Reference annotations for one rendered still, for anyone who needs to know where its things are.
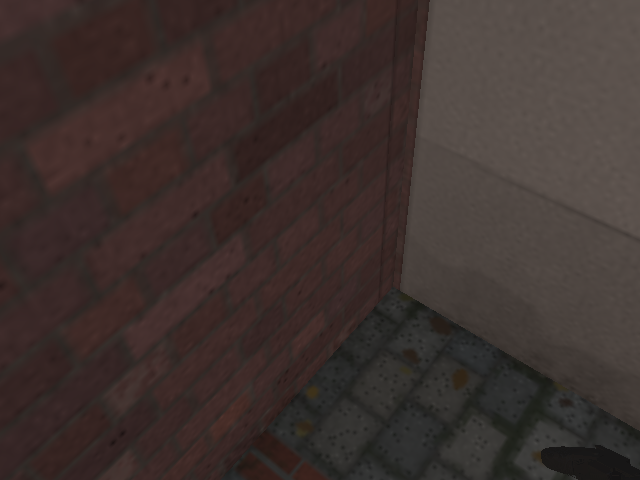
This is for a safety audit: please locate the right robot hand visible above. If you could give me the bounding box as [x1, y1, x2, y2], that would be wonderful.
[541, 445, 640, 480]

